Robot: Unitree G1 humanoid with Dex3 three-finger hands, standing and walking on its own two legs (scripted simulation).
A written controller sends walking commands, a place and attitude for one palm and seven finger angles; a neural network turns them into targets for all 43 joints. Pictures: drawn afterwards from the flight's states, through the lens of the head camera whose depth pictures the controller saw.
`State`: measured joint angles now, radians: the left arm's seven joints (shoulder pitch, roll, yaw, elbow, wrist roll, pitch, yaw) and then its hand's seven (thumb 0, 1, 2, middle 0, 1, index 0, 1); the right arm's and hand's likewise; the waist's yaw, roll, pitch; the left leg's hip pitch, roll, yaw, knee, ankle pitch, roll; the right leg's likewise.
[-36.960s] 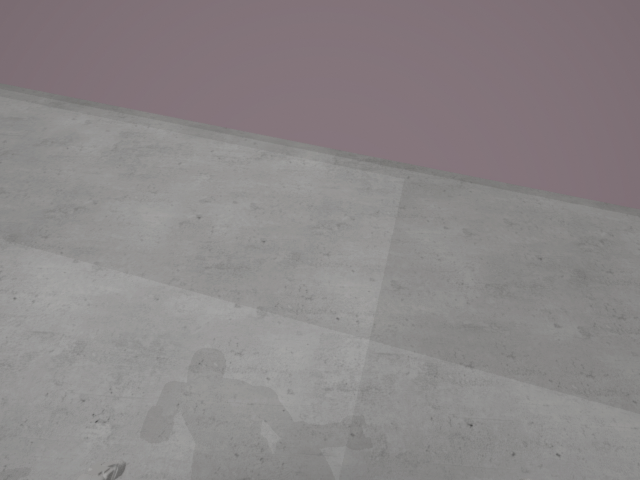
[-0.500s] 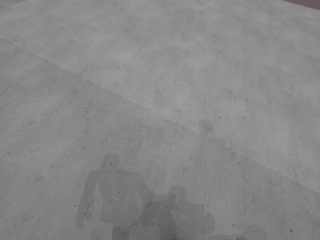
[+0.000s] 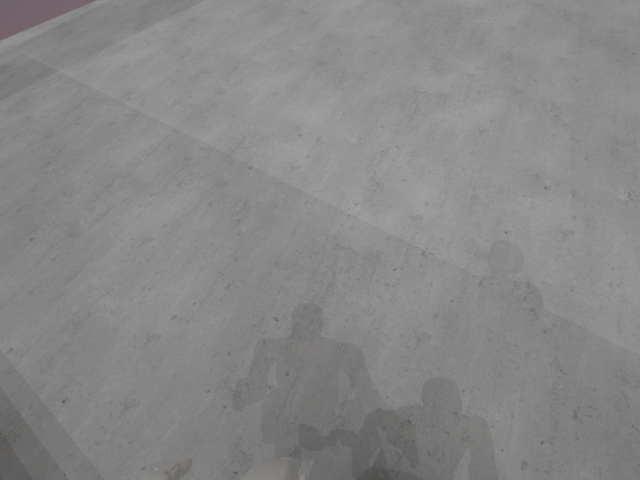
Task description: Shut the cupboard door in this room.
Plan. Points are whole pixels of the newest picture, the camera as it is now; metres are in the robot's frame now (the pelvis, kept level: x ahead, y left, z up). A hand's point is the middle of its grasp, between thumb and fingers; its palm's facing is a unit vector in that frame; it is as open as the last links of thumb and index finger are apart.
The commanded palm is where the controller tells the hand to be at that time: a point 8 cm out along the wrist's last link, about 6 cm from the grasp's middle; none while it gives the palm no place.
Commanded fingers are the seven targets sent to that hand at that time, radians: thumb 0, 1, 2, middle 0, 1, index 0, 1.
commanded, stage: turn or walk to find it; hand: left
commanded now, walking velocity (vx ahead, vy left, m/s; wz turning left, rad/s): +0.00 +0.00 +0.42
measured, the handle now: out of the picture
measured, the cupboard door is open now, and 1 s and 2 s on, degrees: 87 87 87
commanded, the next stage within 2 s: none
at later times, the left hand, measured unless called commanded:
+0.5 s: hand out of the picture -0.04 +0.27 -0.18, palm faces +0.30 -0.92 -0.24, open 7.4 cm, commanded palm none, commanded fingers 0.00 0.90 0.90 -0.20 -0.30 -0.20 -0.30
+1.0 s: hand out of the picture +0.02 +0.21 -0.14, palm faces +0.45 -0.85 -0.28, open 7.4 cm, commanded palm none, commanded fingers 0.00 0.90 0.90 -0.20 -0.30 -0.20 -0.30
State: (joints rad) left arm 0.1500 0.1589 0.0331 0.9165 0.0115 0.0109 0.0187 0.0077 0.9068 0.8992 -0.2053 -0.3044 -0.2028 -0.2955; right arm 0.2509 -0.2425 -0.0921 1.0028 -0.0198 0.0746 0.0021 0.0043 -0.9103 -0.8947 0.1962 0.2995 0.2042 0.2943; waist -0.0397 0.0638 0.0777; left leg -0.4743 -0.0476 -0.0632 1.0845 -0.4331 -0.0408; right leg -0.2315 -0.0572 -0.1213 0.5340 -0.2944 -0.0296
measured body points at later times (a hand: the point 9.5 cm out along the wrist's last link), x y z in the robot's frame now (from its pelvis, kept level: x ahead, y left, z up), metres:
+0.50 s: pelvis -0.01 +0.05 +0.00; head +0.02 +0.08 +0.45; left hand -0.06 +0.32 -0.16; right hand +0.16 -0.16 -0.13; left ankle -0.05 +0.14 -0.74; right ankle -0.01 -0.10 -0.67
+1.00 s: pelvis +0.02 +0.00 +0.00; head +0.07 -0.02 +0.45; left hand +0.00 +0.25 -0.12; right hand +0.16 -0.22 -0.17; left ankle -0.09 +0.12 -0.64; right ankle +0.05 -0.09 -0.74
